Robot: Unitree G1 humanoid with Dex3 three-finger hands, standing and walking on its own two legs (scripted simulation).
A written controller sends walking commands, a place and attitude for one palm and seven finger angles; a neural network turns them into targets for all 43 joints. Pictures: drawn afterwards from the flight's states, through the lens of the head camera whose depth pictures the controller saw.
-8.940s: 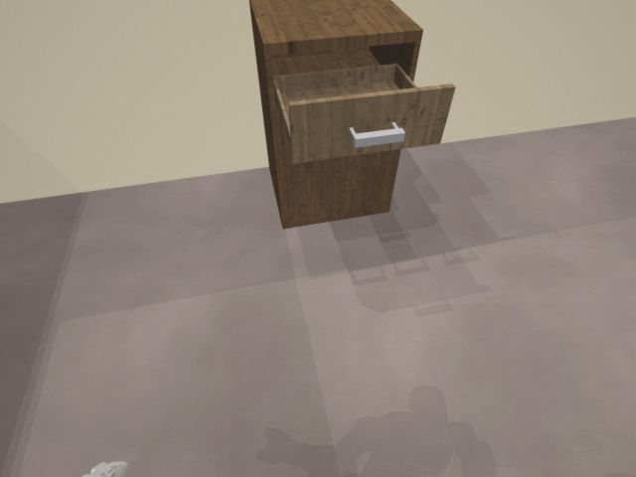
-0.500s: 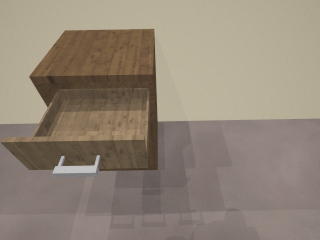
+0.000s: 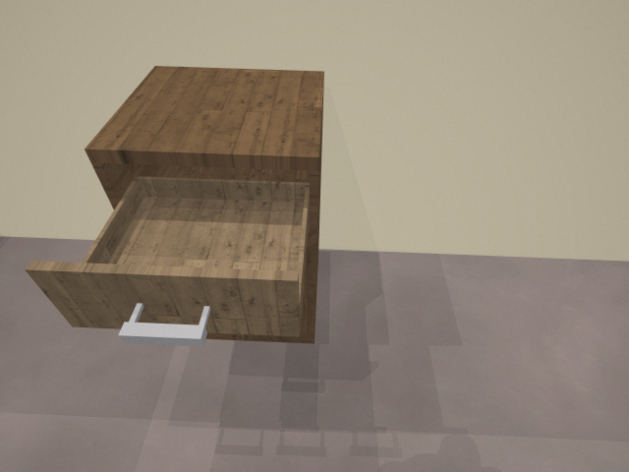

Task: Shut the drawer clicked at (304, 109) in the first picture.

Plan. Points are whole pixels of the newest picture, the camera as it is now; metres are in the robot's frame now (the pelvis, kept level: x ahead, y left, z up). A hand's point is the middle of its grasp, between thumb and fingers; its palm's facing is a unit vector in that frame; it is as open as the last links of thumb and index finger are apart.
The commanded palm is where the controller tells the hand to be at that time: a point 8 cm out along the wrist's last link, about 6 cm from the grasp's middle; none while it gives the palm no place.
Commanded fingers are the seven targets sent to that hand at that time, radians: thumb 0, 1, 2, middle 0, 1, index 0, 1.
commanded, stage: shuffle to correct the standing spot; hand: left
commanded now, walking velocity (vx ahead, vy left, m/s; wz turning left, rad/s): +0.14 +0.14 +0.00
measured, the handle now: (168, 322) +0.38 +0.28 -0.11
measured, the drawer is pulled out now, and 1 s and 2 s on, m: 0.30 0.30 0.30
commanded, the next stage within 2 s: come to a stop and stand still in 0.42 s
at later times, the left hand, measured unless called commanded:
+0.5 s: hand out of the picture +0.06 +0.24 -0.18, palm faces +0.09 -0.98 -0.19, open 7.3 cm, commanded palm none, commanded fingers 0.00 0.90 0.90 -0.20 -0.30 -0.20 -0.30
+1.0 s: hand out of the picture +0.13 +0.29 -0.18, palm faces -0.05 -0.97 -0.22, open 7.3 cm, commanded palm none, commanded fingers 0.00 0.90 0.90 -0.20 -0.30 -0.20 -0.30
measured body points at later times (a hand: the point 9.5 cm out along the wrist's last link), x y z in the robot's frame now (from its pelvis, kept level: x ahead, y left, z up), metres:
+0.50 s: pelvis +0.06 +0.07 -0.01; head +0.06 +0.07 +0.44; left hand +0.05 +0.29 -0.16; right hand +0.04 -0.14 -0.17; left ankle +0.06 +0.16 -0.71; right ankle +0.04 -0.06 -0.74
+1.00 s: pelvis +0.09 +0.12 -0.01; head +0.11 +0.11 +0.44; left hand +0.13 +0.35 -0.16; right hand +0.09 -0.10 -0.17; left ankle +0.13 +0.21 -0.74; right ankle +0.11 +0.02 -0.74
